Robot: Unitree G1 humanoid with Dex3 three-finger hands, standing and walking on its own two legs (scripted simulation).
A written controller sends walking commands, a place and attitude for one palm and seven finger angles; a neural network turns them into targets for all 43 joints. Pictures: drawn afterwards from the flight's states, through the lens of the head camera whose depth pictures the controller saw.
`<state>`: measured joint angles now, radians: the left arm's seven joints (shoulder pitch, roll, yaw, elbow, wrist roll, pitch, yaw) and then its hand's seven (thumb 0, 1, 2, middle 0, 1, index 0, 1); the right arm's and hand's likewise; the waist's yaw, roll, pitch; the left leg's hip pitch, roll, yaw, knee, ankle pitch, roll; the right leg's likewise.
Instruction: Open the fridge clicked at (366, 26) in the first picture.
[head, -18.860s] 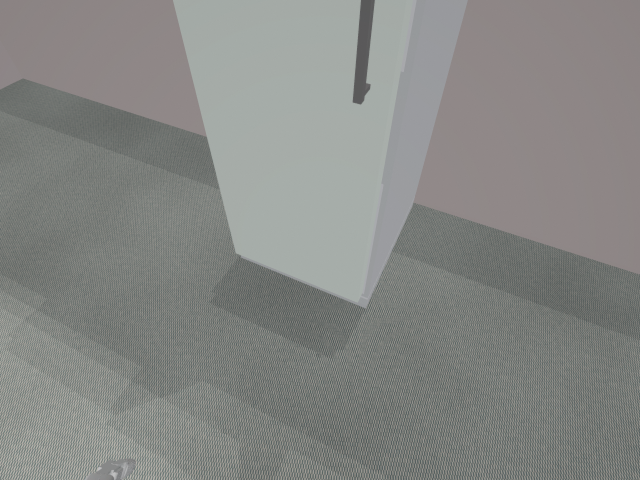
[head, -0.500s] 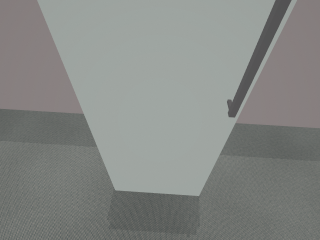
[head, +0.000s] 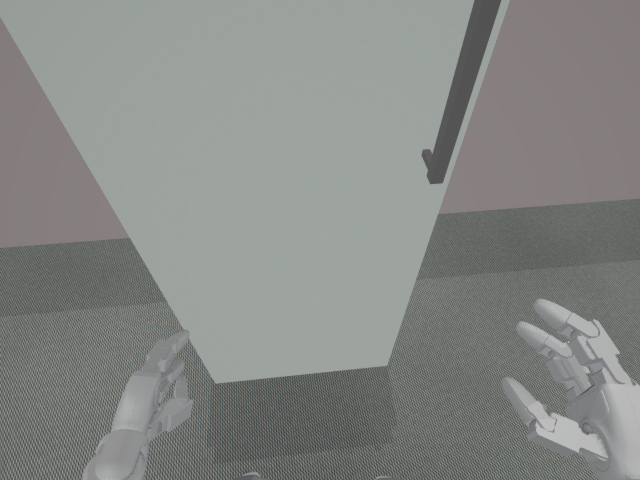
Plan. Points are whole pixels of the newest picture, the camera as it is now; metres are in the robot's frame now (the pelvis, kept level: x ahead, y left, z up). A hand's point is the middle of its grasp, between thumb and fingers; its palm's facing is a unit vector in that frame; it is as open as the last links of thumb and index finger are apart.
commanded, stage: raise the hand to about handle height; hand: right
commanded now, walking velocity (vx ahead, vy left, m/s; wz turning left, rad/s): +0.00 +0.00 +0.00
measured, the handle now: (471, 24) +0.48 -0.15 +0.32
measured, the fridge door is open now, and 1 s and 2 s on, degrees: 0 0 0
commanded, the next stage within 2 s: move the hooked fingers beside the handle in 1.52 s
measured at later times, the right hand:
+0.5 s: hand (597, 282) +0.26 -0.25 +0.18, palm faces +0.01 +1.00 -0.10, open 12.5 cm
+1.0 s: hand out of the picture +0.30 -0.30 +0.29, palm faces +0.05 +0.99 -0.12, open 14.0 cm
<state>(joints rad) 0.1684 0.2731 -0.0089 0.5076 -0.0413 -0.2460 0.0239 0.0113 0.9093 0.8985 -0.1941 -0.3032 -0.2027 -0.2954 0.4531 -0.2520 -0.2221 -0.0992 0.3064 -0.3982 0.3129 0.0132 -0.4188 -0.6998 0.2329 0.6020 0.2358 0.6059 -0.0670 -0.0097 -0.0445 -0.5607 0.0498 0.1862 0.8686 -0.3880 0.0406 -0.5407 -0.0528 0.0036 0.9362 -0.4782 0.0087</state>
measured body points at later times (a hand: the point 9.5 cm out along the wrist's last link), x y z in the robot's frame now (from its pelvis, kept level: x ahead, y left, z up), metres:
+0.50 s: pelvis +0.02 -0.02 +0.04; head +0.01 -0.01 +0.49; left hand +0.18 +0.24 -0.02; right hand +0.26 -0.30 +0.19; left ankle +0.04 +0.10 -0.69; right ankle +0.00 -0.12 -0.69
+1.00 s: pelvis +0.02 -0.02 +0.05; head -0.02 -0.01 +0.50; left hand +0.22 +0.18 -0.01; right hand +0.29 -0.35 +0.30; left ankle +0.04 +0.10 -0.69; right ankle +0.00 -0.12 -0.69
